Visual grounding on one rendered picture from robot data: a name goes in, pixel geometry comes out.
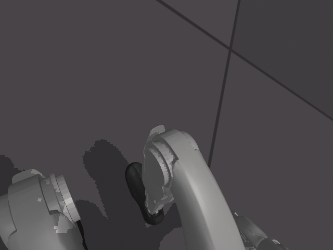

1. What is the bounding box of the right robot hand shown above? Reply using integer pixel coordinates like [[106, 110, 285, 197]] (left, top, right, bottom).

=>
[[230, 210, 268, 250]]

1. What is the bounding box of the left robot foot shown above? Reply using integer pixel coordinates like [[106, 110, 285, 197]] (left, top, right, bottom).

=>
[[76, 220, 88, 250]]

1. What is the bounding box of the right robot arm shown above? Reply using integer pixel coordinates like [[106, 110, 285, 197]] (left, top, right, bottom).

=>
[[257, 237, 289, 250]]

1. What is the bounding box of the right robot foot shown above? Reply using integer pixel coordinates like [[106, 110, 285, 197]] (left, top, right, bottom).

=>
[[125, 162, 164, 225]]

